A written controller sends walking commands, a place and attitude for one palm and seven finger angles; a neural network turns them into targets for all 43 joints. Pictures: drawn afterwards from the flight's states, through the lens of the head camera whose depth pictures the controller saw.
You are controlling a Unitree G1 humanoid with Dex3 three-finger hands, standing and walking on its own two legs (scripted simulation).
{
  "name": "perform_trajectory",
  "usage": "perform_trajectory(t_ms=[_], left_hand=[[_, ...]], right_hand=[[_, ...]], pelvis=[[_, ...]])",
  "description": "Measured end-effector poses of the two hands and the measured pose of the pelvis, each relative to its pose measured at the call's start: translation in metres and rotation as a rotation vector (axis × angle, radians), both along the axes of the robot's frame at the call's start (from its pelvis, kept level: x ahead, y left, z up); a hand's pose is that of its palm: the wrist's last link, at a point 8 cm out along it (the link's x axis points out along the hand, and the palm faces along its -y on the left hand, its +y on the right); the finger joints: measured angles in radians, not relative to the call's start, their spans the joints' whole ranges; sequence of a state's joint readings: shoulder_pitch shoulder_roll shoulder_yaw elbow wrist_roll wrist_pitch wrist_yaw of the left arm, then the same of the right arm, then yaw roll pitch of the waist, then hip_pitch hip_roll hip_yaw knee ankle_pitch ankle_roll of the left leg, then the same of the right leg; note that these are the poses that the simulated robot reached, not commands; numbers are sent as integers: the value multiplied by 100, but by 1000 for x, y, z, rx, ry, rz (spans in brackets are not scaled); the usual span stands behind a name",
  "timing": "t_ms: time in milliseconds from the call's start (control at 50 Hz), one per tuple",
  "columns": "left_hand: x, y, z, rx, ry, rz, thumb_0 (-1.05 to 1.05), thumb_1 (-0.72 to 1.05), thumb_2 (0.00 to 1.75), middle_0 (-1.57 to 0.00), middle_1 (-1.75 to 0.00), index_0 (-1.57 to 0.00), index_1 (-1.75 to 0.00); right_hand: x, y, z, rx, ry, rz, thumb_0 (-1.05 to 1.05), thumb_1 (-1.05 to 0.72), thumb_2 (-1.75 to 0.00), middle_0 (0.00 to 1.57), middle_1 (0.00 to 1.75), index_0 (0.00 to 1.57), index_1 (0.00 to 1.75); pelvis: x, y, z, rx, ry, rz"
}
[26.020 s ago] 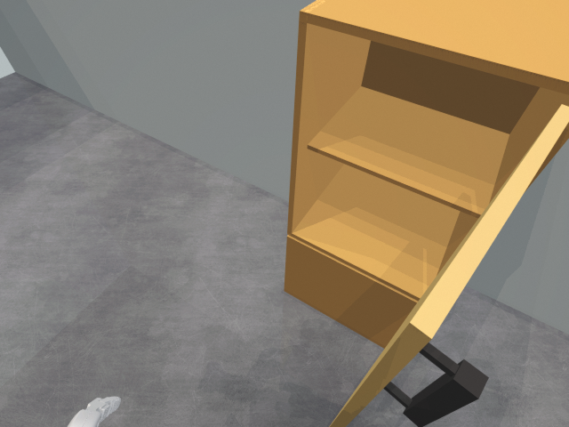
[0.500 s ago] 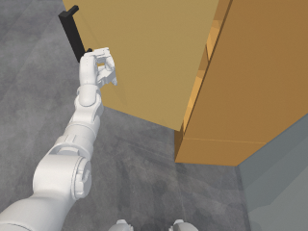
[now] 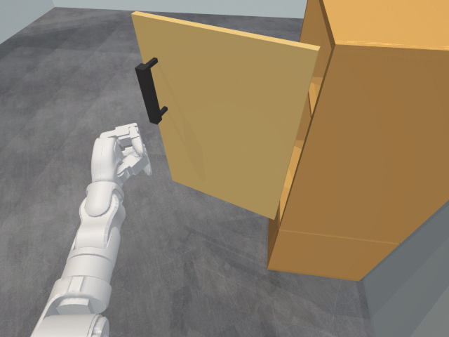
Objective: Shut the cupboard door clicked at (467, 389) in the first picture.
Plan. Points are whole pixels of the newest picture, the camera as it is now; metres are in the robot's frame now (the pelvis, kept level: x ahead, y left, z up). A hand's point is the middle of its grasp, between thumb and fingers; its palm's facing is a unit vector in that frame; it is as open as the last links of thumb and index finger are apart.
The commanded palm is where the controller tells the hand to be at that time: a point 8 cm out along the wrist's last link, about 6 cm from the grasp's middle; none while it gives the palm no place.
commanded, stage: draw the hand back to the body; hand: left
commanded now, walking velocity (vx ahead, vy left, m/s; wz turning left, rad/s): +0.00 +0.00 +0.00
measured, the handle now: (154, 91) +0.67 +0.19 +0.08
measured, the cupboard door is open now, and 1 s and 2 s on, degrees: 73 73 73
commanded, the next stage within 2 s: step back with the hand held close in 1.14 s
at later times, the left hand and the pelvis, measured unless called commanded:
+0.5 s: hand (52, 218) +0.25 +0.24 +0.16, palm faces +0.30 -0.91 -0.29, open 4.2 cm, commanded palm +0.21 +0.28 +0.17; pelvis +0.00 +0.02 +0.03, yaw +1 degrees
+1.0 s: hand out of the picture +0.19 +0.28 +0.17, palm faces +0.48 -0.78 -0.39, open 7.3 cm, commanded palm +0.14 +0.31 +0.20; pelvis +0.01 +0.01 +0.03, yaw +2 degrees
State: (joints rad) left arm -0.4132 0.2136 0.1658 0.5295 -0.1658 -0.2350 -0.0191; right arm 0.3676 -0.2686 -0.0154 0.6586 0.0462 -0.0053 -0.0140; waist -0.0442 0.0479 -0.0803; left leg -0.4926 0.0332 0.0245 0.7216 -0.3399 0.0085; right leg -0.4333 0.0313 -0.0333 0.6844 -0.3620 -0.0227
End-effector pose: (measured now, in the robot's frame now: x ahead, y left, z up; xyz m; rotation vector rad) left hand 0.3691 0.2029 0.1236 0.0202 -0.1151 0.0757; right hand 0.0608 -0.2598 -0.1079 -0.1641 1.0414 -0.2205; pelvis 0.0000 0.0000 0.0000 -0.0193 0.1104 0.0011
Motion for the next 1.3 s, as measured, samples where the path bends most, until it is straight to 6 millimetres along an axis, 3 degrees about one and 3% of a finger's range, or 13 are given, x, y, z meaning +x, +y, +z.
perform_trajectory(t_ms=[80,180,320,520,820,900,1020,1200,1300], left_hand=[[-22,3,9,20,12,-38,2,90,91,-128,-147,-128,-147],[-55,11,14,133,49,-12,2,90,90,-120,-139,-120,-139],[-101,46,28,197,48,109,2,89,90,-104,-121,-104,-121],[-158,81,49,280,49,245,2,89,90,-77,-92,-77,-92],[-226,118,85,471,44,435,2,89,90,-37,-47,-37,-47],[-232,119,80,450,57,474,2,89,90,-29,-39,-29,-39],[-220,107,64,385,73,449,2,89,90,-23,-33,-23,-33],[-211,98,84,444,1,397,2,89,90,-22,-31,-22,-31],[-210,103,80,453,37,412,2,89,90,-22,-30,-22,-30]], right_hand=[[41,4,14,-11,-140,39,1,-90,-89,20,30,20,29],[86,22,39,3,-281,55,1,-90,-89,20,30,20,29],[122,54,63,29,-365,141,0,-90,-89,20,30,20,29],[126,77,54,68,-318,219,1,-90,-89,20,30,21,30],[126,58,47,43,-317,186,1,-90,-89,20,30,20,30],[132,54,48,31,-331,199,1,-90,-89,20,30,20,30],[135,50,53,13,-348,208,1,-90,-89,20,30,20,30],[136,48,57,26,-381,179,1,-90,-89,20,30,20,30],[132,45,51,37,-349,171,1,-90,-89,20,30,20,30]], pelvis=[[-5,5,2,0,-36,6],[-7,9,11,13,-85,-3],[-6,11,21,11,-142,8],[2,17,27,13,-174,19],[14,14,27,13,-175,20],[12,13,27,15,-176,29],[11,8,27,19,-172,30],[16,3,27,16,-176,16],[16,2,27,16,-168,16]])
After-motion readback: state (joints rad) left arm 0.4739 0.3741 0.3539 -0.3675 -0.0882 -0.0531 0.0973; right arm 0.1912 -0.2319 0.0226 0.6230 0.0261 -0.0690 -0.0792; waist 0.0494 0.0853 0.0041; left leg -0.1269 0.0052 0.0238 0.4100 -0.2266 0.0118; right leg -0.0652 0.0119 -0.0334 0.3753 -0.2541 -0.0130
